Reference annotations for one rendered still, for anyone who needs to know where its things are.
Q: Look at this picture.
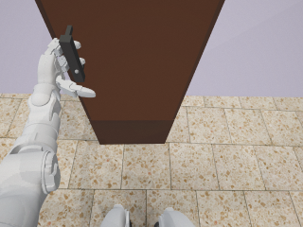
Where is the left robot hand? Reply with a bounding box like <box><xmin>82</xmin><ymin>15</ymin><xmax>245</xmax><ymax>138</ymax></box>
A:
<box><xmin>37</xmin><ymin>38</ymin><xmax>96</xmax><ymax>98</ymax></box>

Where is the handle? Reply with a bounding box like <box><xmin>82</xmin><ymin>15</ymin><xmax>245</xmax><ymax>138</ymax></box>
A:
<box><xmin>59</xmin><ymin>25</ymin><xmax>85</xmax><ymax>82</ymax></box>

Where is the robot right shin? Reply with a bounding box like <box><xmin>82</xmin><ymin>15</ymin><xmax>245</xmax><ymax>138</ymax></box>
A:
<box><xmin>163</xmin><ymin>207</ymin><xmax>174</xmax><ymax>214</ymax></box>

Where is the robot left thigh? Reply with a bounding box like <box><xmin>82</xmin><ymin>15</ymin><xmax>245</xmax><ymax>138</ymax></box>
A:
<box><xmin>99</xmin><ymin>208</ymin><xmax>130</xmax><ymax>227</ymax></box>

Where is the left robot forearm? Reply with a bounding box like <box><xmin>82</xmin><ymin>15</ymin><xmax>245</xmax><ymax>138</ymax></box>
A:
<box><xmin>0</xmin><ymin>83</ymin><xmax>62</xmax><ymax>168</ymax></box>

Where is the cupboard door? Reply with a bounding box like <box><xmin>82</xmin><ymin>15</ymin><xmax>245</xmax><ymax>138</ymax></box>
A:
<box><xmin>41</xmin><ymin>0</ymin><xmax>220</xmax><ymax>121</ymax></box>

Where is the robot left upper arm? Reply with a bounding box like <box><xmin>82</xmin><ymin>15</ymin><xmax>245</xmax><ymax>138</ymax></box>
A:
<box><xmin>0</xmin><ymin>150</ymin><xmax>61</xmax><ymax>227</ymax></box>

